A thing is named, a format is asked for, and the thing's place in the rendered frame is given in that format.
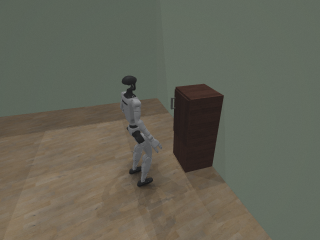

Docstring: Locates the left robot upper arm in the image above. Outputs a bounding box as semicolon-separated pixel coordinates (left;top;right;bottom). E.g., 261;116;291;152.
120;91;126;111

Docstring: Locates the cupboard door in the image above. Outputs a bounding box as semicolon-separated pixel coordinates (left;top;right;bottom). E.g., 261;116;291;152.
173;89;190;147

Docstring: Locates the humanoid robot head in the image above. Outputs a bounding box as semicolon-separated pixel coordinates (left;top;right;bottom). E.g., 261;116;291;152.
121;75;137;99

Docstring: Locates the right robot hand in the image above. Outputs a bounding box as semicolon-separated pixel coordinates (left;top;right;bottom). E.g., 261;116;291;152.
150;139;162;153

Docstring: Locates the handle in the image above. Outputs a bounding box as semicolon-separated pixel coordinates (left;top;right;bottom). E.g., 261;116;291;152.
170;97;176;110

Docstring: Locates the right robot upper arm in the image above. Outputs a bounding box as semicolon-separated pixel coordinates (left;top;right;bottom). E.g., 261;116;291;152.
131;98;141;126

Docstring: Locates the right robot shin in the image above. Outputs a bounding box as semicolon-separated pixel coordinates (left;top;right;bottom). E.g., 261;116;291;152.
141;157;152;182

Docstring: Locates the right robot forearm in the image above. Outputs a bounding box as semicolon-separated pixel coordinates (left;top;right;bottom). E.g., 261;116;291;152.
137;120;154;142

